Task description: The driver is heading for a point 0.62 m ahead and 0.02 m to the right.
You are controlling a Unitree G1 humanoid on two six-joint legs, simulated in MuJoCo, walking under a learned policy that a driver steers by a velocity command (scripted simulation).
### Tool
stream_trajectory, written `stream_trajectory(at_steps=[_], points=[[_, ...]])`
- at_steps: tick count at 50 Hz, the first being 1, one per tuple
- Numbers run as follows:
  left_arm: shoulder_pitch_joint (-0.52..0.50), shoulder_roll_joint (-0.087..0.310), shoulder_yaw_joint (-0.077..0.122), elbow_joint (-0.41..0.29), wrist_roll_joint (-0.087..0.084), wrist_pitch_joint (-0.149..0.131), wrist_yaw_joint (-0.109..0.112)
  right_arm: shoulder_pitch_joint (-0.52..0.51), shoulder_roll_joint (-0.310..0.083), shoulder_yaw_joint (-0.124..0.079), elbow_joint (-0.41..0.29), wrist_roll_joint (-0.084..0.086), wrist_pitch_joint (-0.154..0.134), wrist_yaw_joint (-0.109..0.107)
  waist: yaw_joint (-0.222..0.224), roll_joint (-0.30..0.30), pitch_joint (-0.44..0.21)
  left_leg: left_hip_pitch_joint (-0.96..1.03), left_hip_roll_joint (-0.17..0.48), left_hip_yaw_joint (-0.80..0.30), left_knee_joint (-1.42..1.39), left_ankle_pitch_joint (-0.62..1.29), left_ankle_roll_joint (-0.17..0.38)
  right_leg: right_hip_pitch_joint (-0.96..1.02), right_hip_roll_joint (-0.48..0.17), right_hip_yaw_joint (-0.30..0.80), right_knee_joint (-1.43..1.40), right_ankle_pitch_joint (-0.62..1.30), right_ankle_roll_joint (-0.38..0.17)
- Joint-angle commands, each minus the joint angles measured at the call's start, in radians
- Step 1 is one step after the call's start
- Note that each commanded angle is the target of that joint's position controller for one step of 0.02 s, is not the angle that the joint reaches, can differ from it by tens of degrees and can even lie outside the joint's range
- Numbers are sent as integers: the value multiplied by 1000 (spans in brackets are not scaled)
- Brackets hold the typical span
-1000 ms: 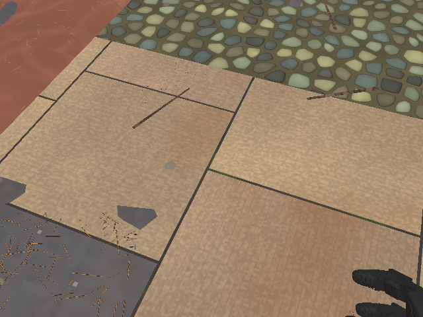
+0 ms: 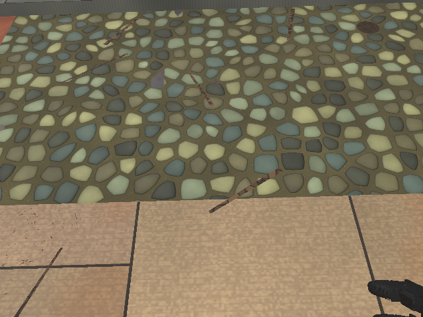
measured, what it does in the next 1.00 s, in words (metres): walks ahead: left foot, then right foot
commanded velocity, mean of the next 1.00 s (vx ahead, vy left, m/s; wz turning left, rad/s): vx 0.45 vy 0.00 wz -0.22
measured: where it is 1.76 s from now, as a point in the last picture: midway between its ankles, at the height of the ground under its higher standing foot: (287, 275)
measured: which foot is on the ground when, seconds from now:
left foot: up 0.00-0.00, down 0.02-0.54, up 0.56-0.98, down 1.00-1.00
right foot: down 0.00-0.02, up 0.04-0.50, down 0.52-1.00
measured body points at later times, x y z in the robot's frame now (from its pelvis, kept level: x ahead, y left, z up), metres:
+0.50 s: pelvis +0.26 -0.03 +0.00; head +0.30 -0.04 +0.44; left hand +0.56 +0.12 -0.07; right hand +0.17 -0.31 -0.13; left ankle +0.14 +0.13 -0.73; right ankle +0.37 -0.18 -0.72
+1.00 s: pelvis +0.52 -0.10 +0.00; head +0.55 -0.10 +0.45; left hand +0.61 +0.17 -0.13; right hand +0.66 -0.37 -0.10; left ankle +0.67 -0.02 -0.73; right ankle +0.37 -0.18 -0.73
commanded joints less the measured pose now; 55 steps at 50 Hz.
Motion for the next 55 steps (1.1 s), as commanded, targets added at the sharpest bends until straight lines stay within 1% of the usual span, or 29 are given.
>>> stream_trajectory(at_steps=[1, 2, 3, 4, 5, 7, 10, 14, 18, 23, 24, 26, 27, 28, 29, 30, 32, 34, 38, 40, 43, 47, 49, 50, 51, 52, 53, 54, 55], points=[[-50, 69, 10, -77, 12, -7, -1, 206, -190, -75, -24, -16, -26, -15, -168, -101, -172, 447, 126, -84, -13, -75, 98, -164, -155, 129, 244, 312, -62], [66, 6, -10, -101, -6, -15, -1, 330, -276, -99, -2, -31, -14, -20, -152, 154, -327, 819, 354, -468, -52, -265, 248, -492, -10, -20, 583, 12, 17], [89, 63, -9, -105, -14, -20, 1, 350, -228, -91, 13, -4, -5, -10, -149, 264, -324, 847, 434, -727, -145, -506, 285, -675, -51, -37, 768, -196, 34], [14, 142, 13, -97, -16, -17, 0, 299, -155, -71, -2, 2, 1, -13, -167, 142, -183, 727, 397, -609, -172, -566, 243, -729, -102, -27, 840, -113, 41], [-57, 152, 18, -108, -7, -10, 1, 252, -128, -62, -9, -5, 9, -16, -162, 69, -97, 608, 356, -460, -177, -458, 208, -716, -137, -68, 844, -39, 47], [-105, 125, 23, -126, 4, -5, -6, 195, -86, -47, 4, -16, 12, -18, -123, 67, -7, 433, 281, -267, -225, -252, 187, -657, -194, -79, 762, 55, 50], [-108, 68, 13, -137, -5, 10, -16, 189, -94, -52, 27, -10, 1, -18, -105, 81, 12, 362, 253, -116, -287, -123, 200, -621, -221, -113, 701, 107, 59], [-175, 47, 4, -165, 1, 8, -24, 200, -136, -67, 58, -10, 0, -20, -113, 36, 18, 404, 260, 18, -310, 40, 214, -664, -232, -123, 536, 260, 73], [-303, 9, -15, -192, 4, -11, -47, 248, -158, -66, 93, 1, 13, -20, -161, 12, 47, 413, 234, 130, -314, 86, 193, -584, -201, -185, 295, 411, 53], [-392, 32, -11, -238, 4, -20, -67, 316, -204, -76, 149, 30, 41, -16, -154, 26, 76, 549, 294, 148, -254, 260, 180, -538, -154, -235, 139, 287, -4], [-363, 52, -2, -235, 9, -19, -68, 313, -218, -79, 154, 34, 46, -19, -124, 46, 46, 569, 295, 161, -191, 430, 170, -470, -127, -257, 121, 245, -24], [-120, 129, 43, -166, 14, -14, -56, 305, -211, -69, 160, 32, 56, -28, 18, 41, -107, 479, 241, 233, 115, 623, 121, -84, -63, -292, 45, 317, -77], [51, 205, 68, -132, 16, -4, -38, 307, -159, -45, 134, 2, 49, -31, 82, -58, -235, 230, 197, 247, 418, 296, 81, 244, -221, -85, 95, 378, -131], [40, 281, 69, -130, 17, -8, -34, 428, -33, -1, 112, -9, 30, -14, -22, -299, -376, -132, 10, 159, 759, -553, 29, 504, -492, 434, -15, 202, -305], [56, 181, 46, -140, 21, -16, -36, 345, -141, -28, 133, 28, 12, -5, 50, -167, -401, -209, 30, -9, 865, -585, 41, 472, -507, 490, -92, 136, -291], [6, 151, 32, -126, 25, -26, -38, 246, -169, -39, 92, 58, 5, -1, 44, -153, -232, -278, 67, 0, 870, -508, 51, 345, -470, 307, -110, 220, -245], [-104, 96, 16, -114, 26, -39, -40, 211, -145, -39, 94, 30, 9, -10, -29, -100, -91, -219, 136, 11, 747, -359, 44, 99, -389, 95, -161, 371, -191], [-154, 64, 11, -108, 36, -58, -41, 278, -115, -39, 122, 31, 39, -10, -85, -120, -67, -113, 156, -5, 713, -282, 28, -26, -362, 1, -241, 398, -182], [-165, 77, 19, -59, 43, -86, -32, 228, -73, -36, 105, 20, 70, -21, -102, -85, 23, -168, 142, -30, 588, -154, -6, -97, -352, -149, -314, 534, -174], [-174, 85, 18, -42, 41, -81, -22, 190, -56, -30, 89, 3, 62, -15, -107, -83, 36, -129, 118, 3, 422, -41, -11, -114, -308, -248, -294, 691, -149], [-136, 105, 19, -7, 30, -68, -10, 85, -19, -11, 59, -10, 47, 5, -60, -79, 27, -30, 79, 78, 203, 125, -2, -105, -286, -305, -271, 763, -127], [-115, 135, 28, 46, 10, -41, -3, 70, -65, -22, 42, -10, 43, 23, -73, -113, -4, -9, 51, 68, 96, 50, 45, 40, -342, -265, -160, 799, -102], [-145, 138, 29, 59, 1, -27, 3, 168, -102, -40, 72, -21, 39, 21, -139, -107, -56, 126, 11, 96, 13, 69, 81, 60, -316, -270, -10, 858, -62], [-103, 118, 23, 68, 13, -25, 4, 227, -157, -59, 91, -25, 36, 12, -152, -47, -114, 267, 25, 80, -19, 338, 104, 31, -249, -304, 137, 796, -15], [-21, 69, 2, 58, 46, -34, 1, 285, -230, -70, 90, -42, 42, -1, -128, 94, -251, 569, 206, -105, 95, 809, 198, -175, -169, -320, 387, 435, 45], [85, -8, -28, 89, 40, -31, -11, 289, -170, -47, 99, -45, 51, -7, -98, 223, -401, 738, 400, -360, 70, 906, 383, -348, -77, -224, 650, -279, 102], [37, 69, -9, 109, 14, -18, -17, 274, -115, -31, 92, -20, 60, 1, -131, 115, -420, 668, 361, -352, 25, 719, 377, -346, -108, -105, 706, -331, 105], [-42, 92, -2, 87, -6, -4, -14, 199, -105, -28, 88, -8, 64, 5, -120, 76, -290, 570, 328, -283, -22, 520, 341, -422, -137, -123, 711, -297, 106], [-91, 86, 0, 86, 0, 13, -1, 142, -88, -23, 83, -6, 67, 4, -109, 26, -199, 459, 297, -251, -69, 335, 305, -448, -161, -142, 671, -248, 109]])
